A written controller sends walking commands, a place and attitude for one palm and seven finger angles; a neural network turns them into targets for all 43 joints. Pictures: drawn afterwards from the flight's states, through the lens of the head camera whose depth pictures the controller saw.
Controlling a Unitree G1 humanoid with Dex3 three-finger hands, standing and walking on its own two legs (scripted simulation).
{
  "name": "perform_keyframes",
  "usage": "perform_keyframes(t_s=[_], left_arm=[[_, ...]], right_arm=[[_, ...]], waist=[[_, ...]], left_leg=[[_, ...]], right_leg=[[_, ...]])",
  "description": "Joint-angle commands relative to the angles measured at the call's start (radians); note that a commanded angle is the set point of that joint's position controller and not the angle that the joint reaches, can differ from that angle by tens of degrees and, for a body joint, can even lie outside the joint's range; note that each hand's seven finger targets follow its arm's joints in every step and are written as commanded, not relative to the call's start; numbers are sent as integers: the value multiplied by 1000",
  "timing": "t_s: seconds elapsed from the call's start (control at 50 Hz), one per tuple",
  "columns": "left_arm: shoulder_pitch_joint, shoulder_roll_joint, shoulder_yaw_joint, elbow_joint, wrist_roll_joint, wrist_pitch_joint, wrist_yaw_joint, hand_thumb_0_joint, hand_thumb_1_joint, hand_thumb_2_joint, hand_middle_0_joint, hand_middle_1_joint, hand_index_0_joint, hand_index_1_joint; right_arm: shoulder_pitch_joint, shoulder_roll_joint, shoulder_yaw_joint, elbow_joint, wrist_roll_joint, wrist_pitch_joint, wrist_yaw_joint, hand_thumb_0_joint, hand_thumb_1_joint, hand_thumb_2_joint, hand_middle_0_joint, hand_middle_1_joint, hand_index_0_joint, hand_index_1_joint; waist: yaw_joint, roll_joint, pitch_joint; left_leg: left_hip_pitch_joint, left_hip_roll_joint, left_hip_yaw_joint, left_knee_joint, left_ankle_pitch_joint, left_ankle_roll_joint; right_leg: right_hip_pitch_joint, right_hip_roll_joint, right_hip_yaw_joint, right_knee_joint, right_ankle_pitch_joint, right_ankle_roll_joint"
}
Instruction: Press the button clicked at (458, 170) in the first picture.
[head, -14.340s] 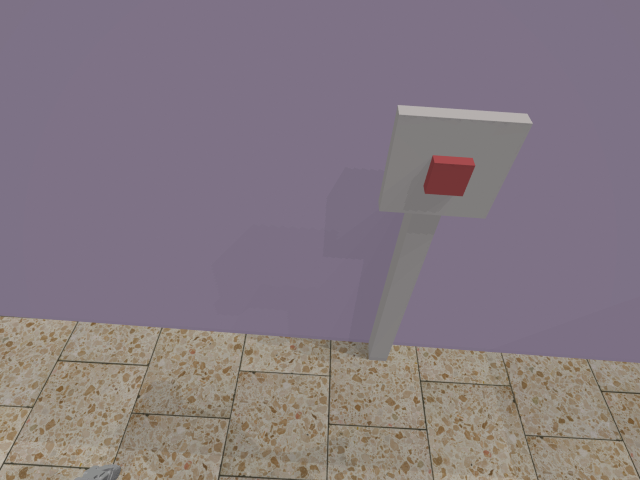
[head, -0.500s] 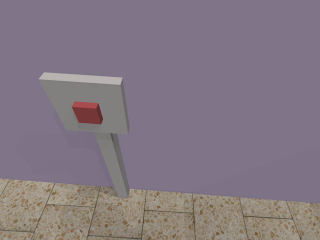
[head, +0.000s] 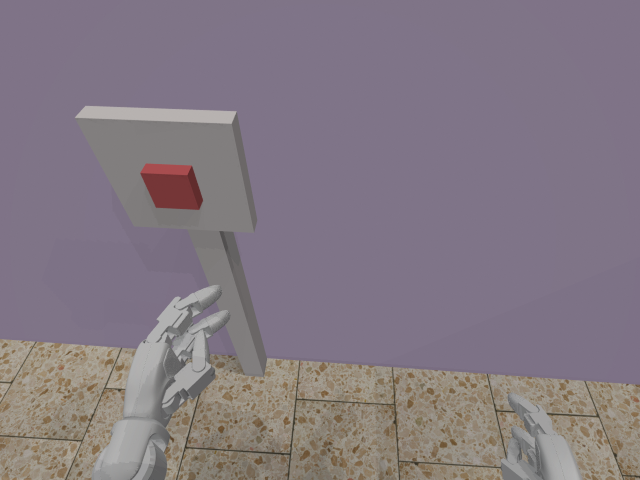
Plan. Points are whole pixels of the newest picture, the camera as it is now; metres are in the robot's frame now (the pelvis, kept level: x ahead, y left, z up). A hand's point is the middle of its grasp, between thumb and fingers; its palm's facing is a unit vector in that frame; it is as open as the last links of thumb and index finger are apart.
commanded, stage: raise the hand and make a fist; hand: left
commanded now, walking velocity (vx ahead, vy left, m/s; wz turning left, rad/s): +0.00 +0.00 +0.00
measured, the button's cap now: (174, 185) +0.50 +0.23 +0.09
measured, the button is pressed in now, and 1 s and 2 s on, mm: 0 0 0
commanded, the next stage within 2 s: aim a knuckle at the button in 1.70 s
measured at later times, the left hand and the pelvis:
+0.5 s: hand (170, 414) +0.20 +0.17 +0.03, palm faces -0.09 -1.00 -0.03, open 3.2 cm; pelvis -0.03 +0.01 -0.02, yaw +0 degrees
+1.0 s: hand (112, 389) +0.21 +0.23 +0.07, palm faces -0.04 -1.00 -0.06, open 3.1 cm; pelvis +0.00 +0.04 +0.00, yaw +0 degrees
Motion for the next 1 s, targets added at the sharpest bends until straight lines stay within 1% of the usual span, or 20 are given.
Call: perform_keyframes(t_s=[0.0, 0.04, 0.1, 0.14, 0.16, 0.2, 0.24, 0.32, 0.34, 0.38, 0.44, 0.52, 0.54, 0.6, 0.64, 0.7, 0.74, 0.78, 0.84, 0.98], left_arm=[[283, 170, 165, -54, -11, -162, -154, 0, 900, 900, -640, -780, -640, -780], [191, 172, 149, -143, -24, -103, -127, 0, 900, 900, -695, -840, -695, -840], [-33, 176, 128, -325, -25, -96, -55, 0, 900, 900, -777, -930, -777, -930], [-146, 179, 113, -461, -13, -148, -24, 0, 900, 900, -832, -990, -832, -990], [-135, 173, 99, -476, -8, -170, -25, 0, 900, 900, -860, -1020, -860, -1020], [-153, 147, 39, -463, -6, -194, -55, 0, 900, 900, -915, -1080, -915, -1080], [-157, 149, 6, -392, -20, -173, -103, 0, 900, 900, -970, -1140, -970, -1140], [-42, 205, 78, -299, -55, -50, -170, 0, 900, 900, -1080, -1260, -1080, -1260], [-5, 229, 115, -271, -61, -12, -172, 0, 900, 900, -1107, -1290, -1107, -1290], [-4, 235, 154, -305, -76, 31, -155, 0, 900, 900, -1163, -1350, -1163, -1350], [20, 231, 189, -340, -85, 37, -114, 0, 900, 900, -1245, -1440, -1245, -1440], [58, 201, 156, -385, -69, -21, -93, 0, 900, 900, -1300, -1500, -1300, -1500], [57, 196, 146, -383, -68, -26, -95, 0, 900, 900, -1300, -1500, -1300, -1500], [81, 197, 141, -389, -66, -37, -104, 0, 900, 900, -1300, -1500, -1300, -1500], [63, 215, 149, -404, -64, -30, -104, 0, 900, 900, -1300, -1500, -1300, -1500], [79, 221, 170, -446, -70, -23, -97, 0, 900, 900, -1300, -1500, -1300, -1500], [75, 227, 178, -454, -69, -14, -90, 0, 900, 900, -1300, -1500, -1300, -1500], [78, 220, 171, -478, -68, -9, -92, 0, 900, 900, -1300, -1500, -1300, -1500], [71, 217, 159, -462, -61, 17, -101, 0, 900, 900, -1300, -1500, -1300, -1500], [19, 249, 207, -464, -81, 78, -139, 0, 900, 900, -1300, -1500, -1300, -1500]], right_arm=[[-105, -70, -37, -280, 16, 22, 37, 0, -900, -900, 200, 300, 200, 300], [-131, -63, -25, -351, 27, 74, 27, 0, -900, -900, 200, 300, 200, 300], [-113, -43, -13, -396, 31, 103, 3, 0, -900, -900, 200, 300, 200, 300], [-75, -31, -9, -379, 28, 96, -8, 0, -900, -900, 200, 300, 200, 300], [-67, -27, -4, -371, 23, 86, -12, 0, -900, -900, 200, 300, 200, 300], [-55, -34, 12, -343, 22, 61, -16, 0, -900, -900, 200, 300, 200, 300], [-55, -49, 26, -321, 24, 39, -24, 0, -900, -900, 200, 300, 200, 300], [-44, -60, 33, -323, 39, 20, -35, 0, -900, -900, 200, 300, 200, 300], [-53, -59, 34, -323, 42, 21, -36, 0, -900, -900, 200, 300, 200, 300], [-56, -49, 36, -327, 42, 22, -38, 0, -900, -900, 200, 300, 200, 300], [-62, -39, 38, -319, 31, 17, -38, 0, -900, -900, 200, 300, 200, 300], [-37, -45, 27, -306, 27, -5, -27, 0, -900, -900, 200, 300, 200, 300], [-37, -52, 27, -306, 22, -7, -25, 0, -900, -900, 200, 300, 200, 300], [-19, -65, 18, -306, 27, -16, -23, 0, -900, -900, 200, 300, 200, 300], [-17, -72, 19, -304, 27, -17, -26, 0, -900, -900, 200, 300, 200, 300], [-4, -71, 15, -304, 29, -19, -27, 0, -900, -900, 200, 300, 200, 300], [-5, -72, 15, -301, 27, -15, -28, 0, -900, -900, 200, 300, 200, 300], [-4, -70, 15, -300, 30, -15, -25, 0, -900, -900, 200, 300, 200, 300], [0, -74, 19, -299, 30, -5, -24, 0, -900, -900, 200, 300, 200, 300], [-7, -72, 33, -307, 37, 10, -28, 0, -900, -900, 200, 300, 200, 300]], waist=[[127, -47, -122], [109, -78, -91], [51, 5, -66], [8, 21, -129], [3, 47, -143], [-27, 94, -130], [-50, 45, -87], [4, -22, -133], [27, -3, -137], [43, -10, -148], [56, -32, -141], [41, 28, -118], [35, -12, -113], [30, 15, -122], [26, 28, -108], [33, 67, -150], [34, 43, -147], [34, 93, -144], [23, 62, -110], [36, 82, -113]], left_leg=[[-179, -29, -17, 81, 136, -26], [-215, -32, -16, 103, 46, -11], [-195, -13, -36, 133, -44, 6], [-162, 12, -56, 165, -14, 17], [-147, 19, -64, 169, -4, 17], [-115, 27, -81, 171, 19, 21], [-139, 31, -96, 176, 6, 27], [-150, 23, -99, 124, 9, 21], [-144, 22, -98, 113, 22, 20], [-118, 21, -99, 73, 43, 17], [-97, 24, -107, 39, 79, 14], [-34, 26, -101, 10, 100, 15], [-34, 27, -109, 5, 104, 17], [-1, 26, -106, -8, 98, 17], [9, 26, -111, -17, 103, 16], [70, 31, -114, -34, 158, 9], [86, 35, -125, -42, 202, 6], [127, 40, -130, -51, 243, -4], [147, 49, -145, -62, 288, -11], [194, 50, -156, -103, 301, -28]], right_leg=[[126, -88, 211, -31, 330, 72], [81, -86, 265, -81, 130, 82], [-26, -71, 296, -128, -119, 75], [-49, -55, 282, -103, -90, 80], [-56, -49, 268, -99, -84, 74], [-104, -32, 219, -77, -44, 63], [-124, -28, 218, -89, -50, 76], [-7, -41, 216, -139, -71, 89], [16, -42, 218, -143, -62, 89], [53, -44, 191, -148, -38, 83], [76, -36, 159, -135, 21, 78], [26, -20, 102, -109, 71, 67], [22, -13, 87, -101, 79, 65], [3, -9, 65, -94, 84, 63], [0, -5, 57, -93, 91, 59], [22, -3, 36, -82, 158, 55], [30, 4, 26, -77, 198, 52], [24, 3, 18, -76, 221, 50], [16, 9, 6, -82, 242, 51], [58, 11, 1, -115, 250, 49]])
